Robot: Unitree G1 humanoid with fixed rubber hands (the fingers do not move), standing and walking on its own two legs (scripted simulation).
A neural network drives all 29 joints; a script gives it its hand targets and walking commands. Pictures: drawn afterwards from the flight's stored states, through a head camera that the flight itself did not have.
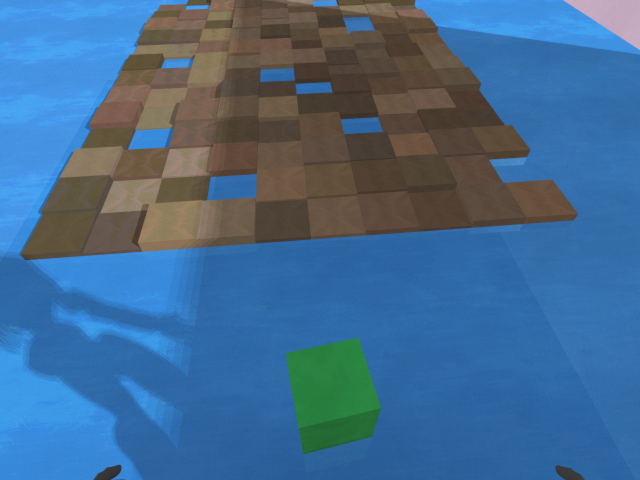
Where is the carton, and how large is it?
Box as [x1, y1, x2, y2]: [286, 338, 380, 453]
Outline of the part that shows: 358,338 286,353 303,453 371,436 380,406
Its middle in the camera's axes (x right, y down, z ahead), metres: +0.02 +0.45 +1.12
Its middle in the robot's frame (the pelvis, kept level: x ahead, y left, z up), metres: +0.46 +0.00 -0.66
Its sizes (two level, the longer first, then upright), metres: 0.210 0.200 0.250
